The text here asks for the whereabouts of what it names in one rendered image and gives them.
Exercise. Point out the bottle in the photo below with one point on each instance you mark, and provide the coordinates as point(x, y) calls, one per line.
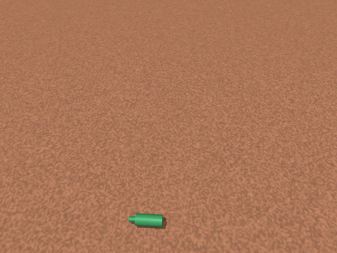
point(151, 220)

